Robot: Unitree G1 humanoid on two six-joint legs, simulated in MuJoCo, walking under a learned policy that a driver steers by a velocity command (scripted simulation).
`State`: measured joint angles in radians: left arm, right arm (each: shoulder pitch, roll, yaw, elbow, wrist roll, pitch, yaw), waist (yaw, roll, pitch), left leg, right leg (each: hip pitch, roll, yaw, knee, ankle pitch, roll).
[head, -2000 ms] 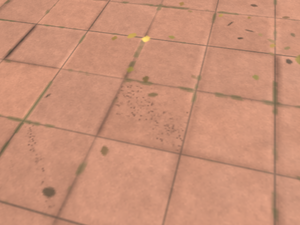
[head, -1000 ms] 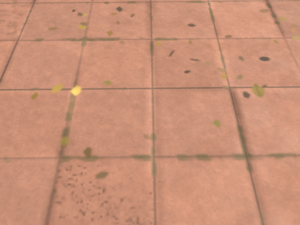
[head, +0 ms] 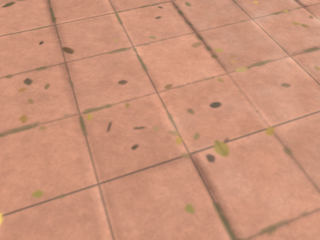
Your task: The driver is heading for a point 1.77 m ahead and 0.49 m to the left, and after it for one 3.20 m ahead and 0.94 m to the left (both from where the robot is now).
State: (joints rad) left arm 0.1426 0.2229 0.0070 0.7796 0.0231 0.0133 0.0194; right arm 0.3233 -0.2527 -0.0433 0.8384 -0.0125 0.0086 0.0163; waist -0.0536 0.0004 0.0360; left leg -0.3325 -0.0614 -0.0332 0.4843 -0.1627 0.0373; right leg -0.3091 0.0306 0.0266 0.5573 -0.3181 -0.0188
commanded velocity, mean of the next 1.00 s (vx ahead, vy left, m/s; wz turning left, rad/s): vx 0.02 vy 0.00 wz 0.45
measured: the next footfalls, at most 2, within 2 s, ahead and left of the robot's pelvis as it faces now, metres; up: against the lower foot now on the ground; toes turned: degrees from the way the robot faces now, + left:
left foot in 0.40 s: -0.01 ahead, +0.11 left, +0.00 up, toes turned +16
right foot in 0.94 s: +0.07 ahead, -0.05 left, +0.00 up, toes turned +31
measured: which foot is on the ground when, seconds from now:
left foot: down 0.00-0.02, up 0.04-0.38, down 0.40-0.94, up 0.96-1.00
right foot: down 0.00-0.40, up 0.42-0.92, down 0.94-1.00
